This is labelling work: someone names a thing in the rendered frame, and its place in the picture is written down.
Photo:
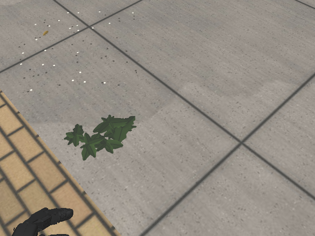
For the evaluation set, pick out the left robot hand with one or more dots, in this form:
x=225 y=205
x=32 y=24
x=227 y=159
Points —
x=41 y=220

